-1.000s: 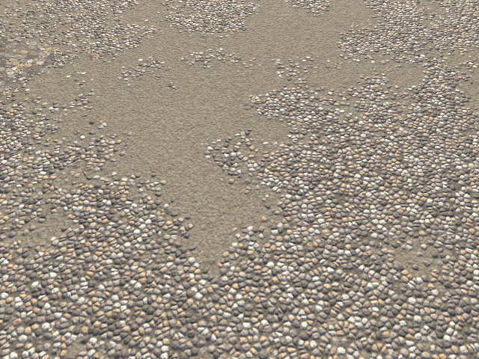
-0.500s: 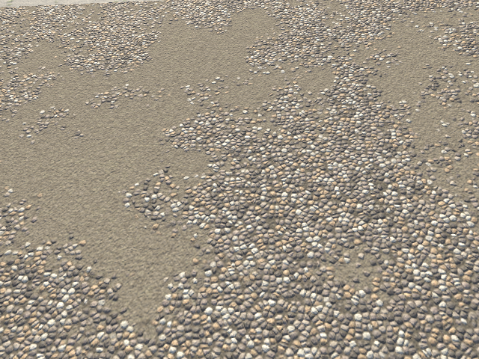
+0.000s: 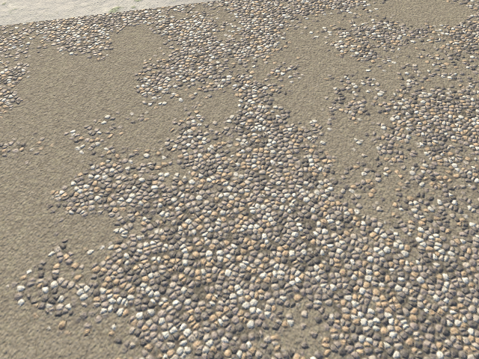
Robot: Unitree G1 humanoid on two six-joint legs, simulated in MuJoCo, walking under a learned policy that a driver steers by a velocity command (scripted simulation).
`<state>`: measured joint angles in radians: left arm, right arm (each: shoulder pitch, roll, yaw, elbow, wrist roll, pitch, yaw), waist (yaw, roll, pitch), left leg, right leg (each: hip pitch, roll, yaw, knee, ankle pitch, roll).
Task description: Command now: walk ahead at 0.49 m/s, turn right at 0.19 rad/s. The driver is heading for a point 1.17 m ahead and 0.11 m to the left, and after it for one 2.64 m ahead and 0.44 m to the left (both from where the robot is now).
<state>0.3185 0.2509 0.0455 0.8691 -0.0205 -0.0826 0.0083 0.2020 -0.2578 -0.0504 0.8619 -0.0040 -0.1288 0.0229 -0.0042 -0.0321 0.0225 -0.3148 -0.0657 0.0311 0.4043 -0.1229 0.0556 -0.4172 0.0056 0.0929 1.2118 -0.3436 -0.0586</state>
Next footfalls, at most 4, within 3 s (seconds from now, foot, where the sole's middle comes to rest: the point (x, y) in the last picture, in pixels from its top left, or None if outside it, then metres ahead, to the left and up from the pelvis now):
0.36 right None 0.36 -0.16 -0.77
0.94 left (218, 302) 0.64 0.09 -0.77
1.46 right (251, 201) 1.00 -0.02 -0.77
1.92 left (189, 161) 1.18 0.21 -0.77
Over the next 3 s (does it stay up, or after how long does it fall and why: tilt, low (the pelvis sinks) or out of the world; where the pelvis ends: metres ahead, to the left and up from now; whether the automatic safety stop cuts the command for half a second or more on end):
stays up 1.12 0.07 0.00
